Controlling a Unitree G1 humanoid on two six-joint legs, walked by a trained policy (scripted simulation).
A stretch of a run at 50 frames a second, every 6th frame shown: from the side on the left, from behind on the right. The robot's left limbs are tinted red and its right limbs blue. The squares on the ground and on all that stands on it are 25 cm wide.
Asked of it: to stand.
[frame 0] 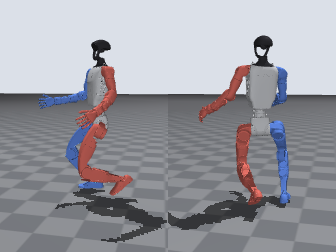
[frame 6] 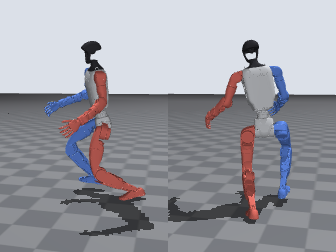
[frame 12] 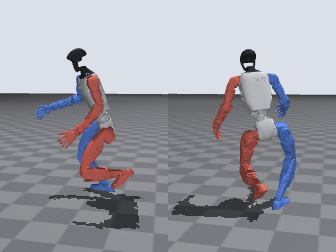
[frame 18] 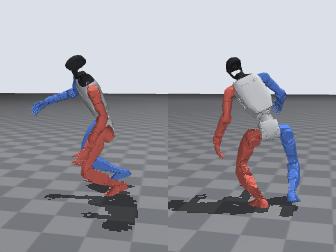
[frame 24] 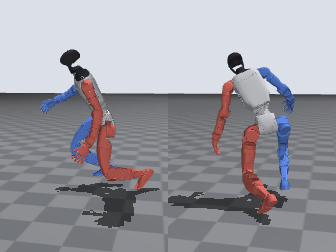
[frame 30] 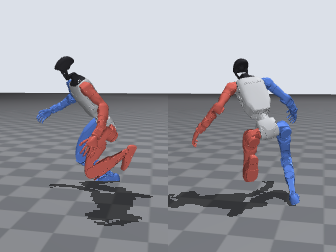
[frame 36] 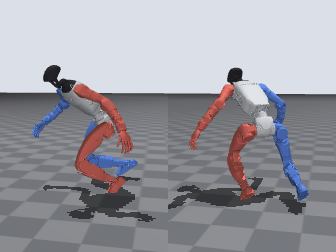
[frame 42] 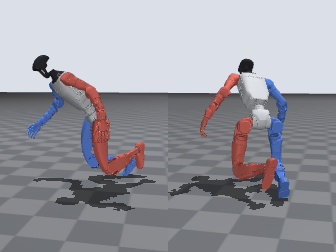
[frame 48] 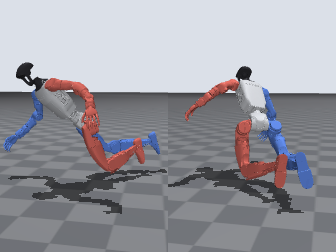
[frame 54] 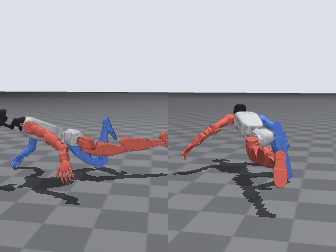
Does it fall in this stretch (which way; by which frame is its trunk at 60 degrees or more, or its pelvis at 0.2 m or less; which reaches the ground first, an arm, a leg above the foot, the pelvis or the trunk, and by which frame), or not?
yes: goes over forward; its trunk at 60 degrees or more by frame 54; the right leg reaches the ground first, by frame 54
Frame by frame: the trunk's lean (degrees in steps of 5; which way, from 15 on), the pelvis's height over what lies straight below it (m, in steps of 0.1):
0: 5, 0.7
6: 15 forward and to its left, 0.6
12: 25 forward and to its left, 0.6
18: 40 forward and to its left, 0.6
24: 40 forward and to its left, 0.6
30: 40 forward and to its left, 0.6
36: 55 forward and to its left, 0.6
42: 50 forward, 0.5
48: 45 forward, 0.5
54: 70 forward, 0.3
